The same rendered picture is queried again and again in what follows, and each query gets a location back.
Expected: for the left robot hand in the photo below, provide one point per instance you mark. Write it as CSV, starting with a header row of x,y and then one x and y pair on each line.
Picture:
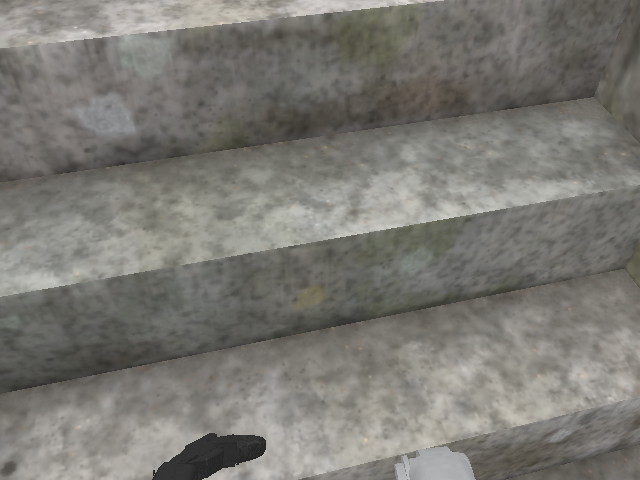
x,y
209,454

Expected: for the robot right thigh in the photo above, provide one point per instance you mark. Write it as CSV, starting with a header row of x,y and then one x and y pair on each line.
x,y
437,463

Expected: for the right robot shin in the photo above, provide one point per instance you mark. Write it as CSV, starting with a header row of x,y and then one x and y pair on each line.
x,y
466,458

